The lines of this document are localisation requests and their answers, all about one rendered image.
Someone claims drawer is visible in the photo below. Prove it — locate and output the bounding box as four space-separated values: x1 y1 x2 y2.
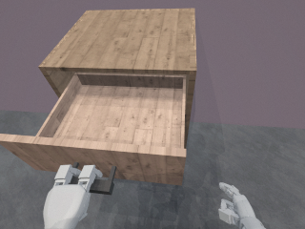
0 73 187 186

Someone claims right robot hand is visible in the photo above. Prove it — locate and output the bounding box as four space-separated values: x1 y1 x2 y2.
218 182 256 229

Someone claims left robot hand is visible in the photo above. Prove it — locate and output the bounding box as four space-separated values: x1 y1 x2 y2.
43 164 103 229

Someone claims cabinet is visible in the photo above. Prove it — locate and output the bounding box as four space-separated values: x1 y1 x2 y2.
38 8 197 149

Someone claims handle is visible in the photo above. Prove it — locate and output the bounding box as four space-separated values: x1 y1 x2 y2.
62 162 116 196

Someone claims right robot forearm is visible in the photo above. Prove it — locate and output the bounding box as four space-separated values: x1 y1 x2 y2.
239 217 266 229

